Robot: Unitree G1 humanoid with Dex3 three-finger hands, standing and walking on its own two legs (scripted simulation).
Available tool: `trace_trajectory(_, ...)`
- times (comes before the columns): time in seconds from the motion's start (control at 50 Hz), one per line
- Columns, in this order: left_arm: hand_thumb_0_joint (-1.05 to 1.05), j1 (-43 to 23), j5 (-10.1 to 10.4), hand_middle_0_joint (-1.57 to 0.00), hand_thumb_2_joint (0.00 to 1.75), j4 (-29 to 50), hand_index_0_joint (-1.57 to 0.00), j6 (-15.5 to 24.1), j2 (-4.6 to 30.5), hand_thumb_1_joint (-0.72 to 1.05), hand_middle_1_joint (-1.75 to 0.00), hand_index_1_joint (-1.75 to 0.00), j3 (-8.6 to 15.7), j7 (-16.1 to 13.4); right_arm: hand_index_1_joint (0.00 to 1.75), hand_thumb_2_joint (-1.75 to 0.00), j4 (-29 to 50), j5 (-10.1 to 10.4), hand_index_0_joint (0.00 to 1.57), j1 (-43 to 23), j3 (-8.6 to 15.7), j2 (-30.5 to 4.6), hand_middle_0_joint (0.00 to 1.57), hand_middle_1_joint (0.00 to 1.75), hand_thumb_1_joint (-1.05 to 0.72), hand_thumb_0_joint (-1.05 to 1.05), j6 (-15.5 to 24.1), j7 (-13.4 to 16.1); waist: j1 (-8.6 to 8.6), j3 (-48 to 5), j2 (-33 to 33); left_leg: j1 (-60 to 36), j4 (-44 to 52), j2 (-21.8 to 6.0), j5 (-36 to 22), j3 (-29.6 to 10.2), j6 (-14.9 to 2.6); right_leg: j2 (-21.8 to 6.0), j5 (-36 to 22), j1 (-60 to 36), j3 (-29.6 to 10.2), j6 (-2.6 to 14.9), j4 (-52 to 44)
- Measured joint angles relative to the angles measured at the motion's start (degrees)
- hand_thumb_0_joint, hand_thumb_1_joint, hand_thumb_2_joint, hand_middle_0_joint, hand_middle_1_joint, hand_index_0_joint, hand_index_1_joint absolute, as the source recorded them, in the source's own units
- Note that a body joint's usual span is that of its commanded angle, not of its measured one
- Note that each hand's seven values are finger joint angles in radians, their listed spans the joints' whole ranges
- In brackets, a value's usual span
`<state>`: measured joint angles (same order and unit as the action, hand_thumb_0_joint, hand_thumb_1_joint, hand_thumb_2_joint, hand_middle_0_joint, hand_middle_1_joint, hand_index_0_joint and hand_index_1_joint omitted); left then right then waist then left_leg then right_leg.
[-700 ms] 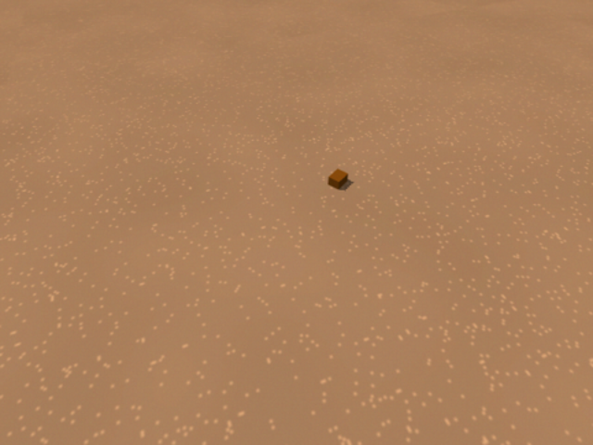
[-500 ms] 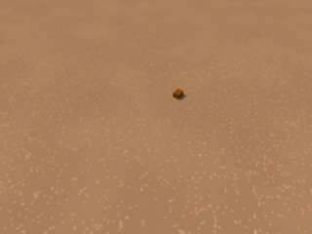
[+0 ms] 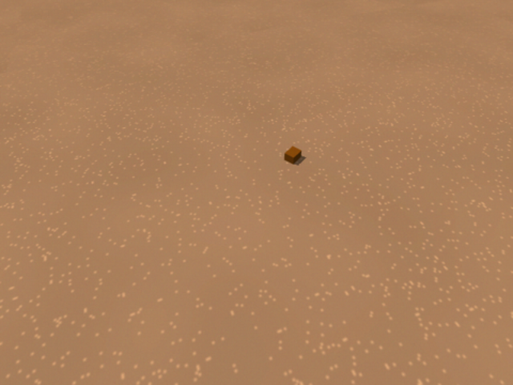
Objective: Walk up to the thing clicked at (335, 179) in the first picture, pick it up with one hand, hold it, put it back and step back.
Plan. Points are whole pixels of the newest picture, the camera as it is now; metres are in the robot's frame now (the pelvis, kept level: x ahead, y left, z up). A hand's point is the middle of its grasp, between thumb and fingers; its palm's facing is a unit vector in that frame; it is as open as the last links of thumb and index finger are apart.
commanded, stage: stand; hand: left
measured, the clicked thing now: (292, 155) +1.48 -0.16 -0.76
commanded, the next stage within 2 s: walk up in 0.42 s
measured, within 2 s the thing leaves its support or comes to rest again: neither
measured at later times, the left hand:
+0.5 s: hand out of the picture +0.08 +0.25 -0.16, palm faces -0.06 -0.94 -0.33, open 7.4 cm
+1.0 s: hand (174, 354) +0.23 +0.17 -0.15, palm faces -0.16 -0.92 -0.35, open 7.4 cm
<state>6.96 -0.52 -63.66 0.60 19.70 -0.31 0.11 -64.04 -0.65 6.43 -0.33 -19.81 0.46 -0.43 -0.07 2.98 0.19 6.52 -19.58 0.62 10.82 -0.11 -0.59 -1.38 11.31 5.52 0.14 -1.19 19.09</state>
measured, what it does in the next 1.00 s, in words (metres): walks ahead: right foot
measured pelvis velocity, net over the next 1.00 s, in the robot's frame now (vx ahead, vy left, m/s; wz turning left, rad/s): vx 0.16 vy -0.09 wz -0.18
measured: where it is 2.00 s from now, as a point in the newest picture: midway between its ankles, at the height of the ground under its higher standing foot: (307, 302)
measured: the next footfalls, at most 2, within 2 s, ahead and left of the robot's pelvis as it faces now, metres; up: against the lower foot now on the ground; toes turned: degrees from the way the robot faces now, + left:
right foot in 0.74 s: +0.16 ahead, -0.22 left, +0.00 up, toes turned -12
left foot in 1.10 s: +0.38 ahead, +0.02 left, +0.00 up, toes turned -6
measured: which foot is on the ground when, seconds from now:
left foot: down 0.00-0.74, up 0.76-1.00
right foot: down 0.00-0.46, up 0.48-0.72, down 0.74-1.00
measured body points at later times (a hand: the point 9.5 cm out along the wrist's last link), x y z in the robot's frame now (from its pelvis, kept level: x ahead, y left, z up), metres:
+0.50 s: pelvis +0.01 +0.00 +0.00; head +0.01 +0.00 +0.45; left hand +0.08 +0.30 -0.13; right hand +0.08 -0.31 -0.13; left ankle +0.00 +0.11 -0.75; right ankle -0.01 -0.13 -0.73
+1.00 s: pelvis +0.16 -0.09 -0.01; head +0.16 -0.09 +0.44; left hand +0.24 +0.22 -0.12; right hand +0.19 -0.42 -0.12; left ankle +0.27 +0.03 -0.71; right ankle +0.12 -0.21 -0.75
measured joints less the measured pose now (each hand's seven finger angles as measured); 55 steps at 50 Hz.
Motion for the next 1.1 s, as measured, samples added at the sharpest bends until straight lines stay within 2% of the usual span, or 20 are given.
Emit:
trace_trajectory(0.42, 0.0, 0.1, 0.0, -0.2, 0.9, 0.2, -0.2, 0.0, 0.0, 0.9, -0.3, -0.3, -0.2, -0.1, 0.3, -0.9, 0.0, 0.0, 0.2, 0.0, -0.1, -0.2, 0.2, 0.3, -0.9, 0.01, -0.1, 0.1, 0.0, -0.1, -0.1, -0.2, 0.1, -0.1, 0.2, -0.1, 0.09, 0.1, 0.0, -0.4, 0.1, 0.05, -0.4)
trace_trajectory(0.44, 0.0, 0.6, -0.4, -0.2, 0.9, 0.9, -0.2, -0.1, 0.1, 0.9, -0.3, -0.3, 0.5, 0.5, 0.3, -0.9, 0.5, -0.4, 0.2, 0.2, 0.5, -0.1, 0.2, 0.3, -0.9, 0.01, 0.0, -0.3, -0.12, -0.3, -0.1, 0.2, -0.9, -0.2, 1.6, 0.3, -0.3, 0.2, 1.7, 0.4, -0.2, 0.51, 1.0)
trace_trajectory(0.48, 0.0, 2.3, -1.0, -0.2, 0.9, 2.4, -0.21, -0.4, 0.7, 0.9, -0.3, -0.3, 1.8, 1.9, 0.3, -0.9, 2.2, -1.1, 0.21, 1.3, 2.0, -0.2, 0.2, 0.3, -0.9, 0.01, 1.1, -1.2, -0.39, -1.2, 0.4, 0.9, -3.1, -0.3, 5.1, 1.6, -1.23, 0.2, 8.9, 3.9, -0.9, 1.85, 8.7)
trace_trajectory(0.54, 0.0, 3.8, -1.6, -0.2, 0.9, 3.7, -0.21, -1.1, 2.3, 0.9, -0.3, -0.3, 3.1, 3.4, 0.3, -0.9, 5.3, -1.6, 0.21, 3.3, 3.6, -1.0, 0.21, 0.3, -0.9, 0.01, 3.0, -1.8, 0.42, -1.7, 0.4, 1.0, -3.1, -1.3, 4.1, 3.1, -2.01, 0.4, 12.3, 12.3, -1.3, 2.69, 24.6)
trace_trajectory(0.6, 0.01, 4.7, -1.5, -0.2, 0.9, 5.3, -0.2, -0.9, 4.2, 0.9, -0.3, -0.3, 4.0, 4.9, 0.3, -0.9, 6.3, -2.1, 0.21, 5.6, 4.5, -2.4, 0.21, 0.3, -0.9, 0.01, 3.4, -2.0, 0.79, -1.4, 0.7, -0.9, -1.8, -2.1, 4.4, 4.1, -1.24, -1.7, 11.8, 17.3, -1.6, 2.43, 28.5)
trace_trajectory(0.68, 0.01, 6.2, -1.5, -0.2, 0.9, 7.0, -0.2, -0.3, 5.7, 0.91, -0.3, -0.3, 5.0, 6.3, 0.3, -0.9, 6.6, -2.7, 0.21, 7.4, 5.6, -5.2, 0.21, 0.3, -0.9, 0.01, 2.7, -2.6, 0.74, -1.0, -0.2, -3.9, -2.7, -4.2, 7.1, 5.9, 0.75, -4.1, 8.5, 17.6, -0.4, 1.72, 20.7)
trace_trajectory(0.72, 0.01, 6.9, -1.6, -0.2, 0.9, 7.5, -0.2, 0.3, 6.4, 0.9, -0.3, -0.3, 5.5, 6.3, 0.3, -0.9, 6.9, -2.6, 0.21, 8.0, 5.9, -6.4, 0.21, 0.3, -0.9, 0.01, 2.3, -2.7, 0.77, -0.9, -0.6, -4.1, -7.0, -5.5, 11.0, 6.6, 1.2, -4.2, 5.2, 15.6, 0.8, 1.73, 15.9)
trace_trajectory(0.74, 0.0, 7.2, -1.6, -0.2, 0.9, 7.8, -0.2, 0.9, 6.8, 0.9, -0.3, -0.3, 5.8, 6.0, 0.3, -0.9, 7.1, -2.6, 0.21, 8.4, 6.0, -7.0, 0.21, 0.3, -0.9, 0.01, 1.9, -2.6, 0.76, -0.8, -1.3, -3.1, -11.6, -6.7, 14.1, 6.2, 0.37, -3.3, 1.9, 14.7, 1.4, 1.31, 15.1)
trace_trajectory(0.76, 0.0, 7.2, -1.7, -0.2, 0.9, 8.3, -0.2, 1.5, 6.6, 0.9, -0.3, -0.3, 6.2, 5.5, 0.3, -0.9, 7.1, -2.5, 0.21, 8.5, 6.0, -7.5, 0.21, 0.3, -0.9, 0.01, 1.5, -2.4, 0.68, -0.5, -2.5, -0.8, -18.9, -7.9, 17.1, 4.4, -0.62, -2.1, 1.5, 14.7, 2.3, 0.92, 17.2)
trace_trajectory(0.78, 0.0, 7.5, -1.7, -0.2, 0.9, 8.9, -0.2, 2.1, 6.3, 0.9, -0.3, -0.3, 6.3, 4.9, 0.3, -0.9, 6.9, -2.1, 0.21, 8.5, 5.9, -7.7, 0.2, 0.3, -0.9, 0.01, 0.8, -2.2, 0.29, -0.4, -3.3, 2.3, -26.7, -7.4, 18.4, 2.1, -0.91, -1.3, 3.0, 14.7, 2.8, 0.92, 19.0)
trace_trajectory(0.82, 0.0, 8.3, -1.1, -0.2, 0.9, 9.8, -0.2, 2.4, 5.1, 0.91, -0.3, -0.3, 5.8, 4.3, 0.3, -0.9, 6.5, -1.6, 0.2, 7.9, 5.5, -7.7, 0.2, 0.3, -0.9, 0.01, 0.0, -2.3, -0.67, -0.5, -4.0, 8.1, -38.2, -5.4, 16.9, 0.2, -0.8, -0.1, 4.8, 12.9, 3.0, 1.82, 18.7)
trace_trajectory(0.86, 0.0, 9.3, -0.6, -0.2, 0.9, 10.2, -0.2, 2.4, 3.8, 0.91, -0.3, -0.3, 4.9, 4.1, 0.3, -0.9, 6.9, -1.1, 0.2, 7.3, 5.0, -7.5, 0.2, 0.3, -0.91, 0.01, 0.3, -2.8, -1.21, -0.4, -4.6, 12.9, -42.1, -4.8, 13.5, 0.8, -0.79, 0.7, 4.6, 9.9, 3.0, 2.48, 15.5)
trace_trajectory(0.9, 0.0, 10.5, -0.4, -0.2, 0.9, 10.4, -0.2, 2.5, 3.0, 0.9, -0.3, -0.3, 4.2, 4.0, 0.3, -0.9, 7.9, -0.8, 0.2, 6.9, 4.6, -6.9, 0.2, 0.3, -0.91, 0.01, 1.0, -3.4, -1.58, -0.4, -4.5, 16.4, -39.9, -4.9, 11.0, 1.5, -0.63, 1.2, 4.0, 7.0, 2.6, 2.66, 12.0)
trace_trajectory(0.98, 0.0, 12.4, -0.3, -0.2, 0.9, 11.2, -0.21, 2.6, 3.0, 0.9, -0.3, -0.3, 3.6, 4.1, 0.3, -0.9, 10.4, -1.0, 0.2, 6.7, 4.2, -5.1, 0.2, 0.3, -0.9, 0.01, 1.7, -4.9, -2.1, -0.4, -2.9, 20.1, -28.6, -6.1, 8.3, 1.6, 0.2, 1.8, 4.8, 3.1, 1.6, 2.72, 8.6)
trace_trajectory(1.04, 0.0, 13.0, -0.6, -0.21, 0.9, 11.8, -0.21, 2.7, 3.5, 0.9, -0.3, -0.3, 3.4, 4.2, 0.3, -0.9, 11.2, -1.2, 0.2, 7.0, 4.3, -4.3, 0.2, 0.3, -0.9, 0.01, 1.9, -5.4, -2.28, -0.5, -1.5, 20.2, -21.3, -6.6, 4.7, 1.8, 0.52, 1.8, 7.1, 1.0, 1.2, 1.95, 8.5)
trace_trajectory(1.1, 0.01, 13.4, -0.7, -0.21, 0.9, 12.5, -0.21, 2.6, 4.1, 0.9, -0.3, -0.3, 3.2, 4.2, 0.3, -0.9, 11.8, -1.3, 0.21, 7.9, 4.7, -4.4, 0.2, 0.3, -0.9, 0.01, 2.6, -5.2, -2.08, -1.3, -0.3, 17.0, -15.0, -5.8, 2.3, 3.2, 0.46, 1.1, 11.8, 0.0, 0.6, 1.22, 11.8)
